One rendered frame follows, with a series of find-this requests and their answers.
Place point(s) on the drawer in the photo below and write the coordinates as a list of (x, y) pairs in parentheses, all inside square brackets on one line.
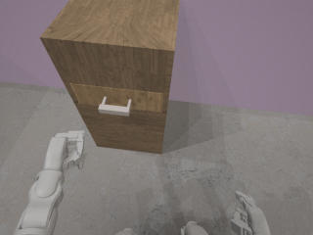
[(140, 100)]

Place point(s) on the left robot forearm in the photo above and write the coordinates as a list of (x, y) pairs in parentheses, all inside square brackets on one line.
[(45, 195)]

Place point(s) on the right robot shin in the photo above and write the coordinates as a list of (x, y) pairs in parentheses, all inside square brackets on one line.
[(191, 223)]

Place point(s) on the robot right hand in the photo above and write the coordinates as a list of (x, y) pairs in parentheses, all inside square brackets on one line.
[(252, 222)]

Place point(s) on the right robot thigh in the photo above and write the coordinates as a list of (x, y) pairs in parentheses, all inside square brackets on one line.
[(192, 229)]

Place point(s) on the robot left hand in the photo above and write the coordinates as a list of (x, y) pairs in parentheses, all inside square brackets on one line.
[(59, 156)]

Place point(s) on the cabinet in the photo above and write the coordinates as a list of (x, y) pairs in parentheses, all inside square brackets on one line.
[(124, 44)]

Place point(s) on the handle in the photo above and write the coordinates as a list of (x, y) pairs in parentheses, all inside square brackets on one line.
[(114, 110)]

